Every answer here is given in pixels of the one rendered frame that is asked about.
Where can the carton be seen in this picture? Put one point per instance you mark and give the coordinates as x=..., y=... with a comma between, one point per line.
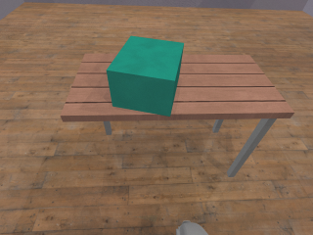
x=144, y=75

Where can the right robot thigh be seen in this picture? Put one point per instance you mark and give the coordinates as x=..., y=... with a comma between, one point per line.
x=190, y=228

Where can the table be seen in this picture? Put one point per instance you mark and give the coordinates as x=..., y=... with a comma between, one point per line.
x=209, y=87

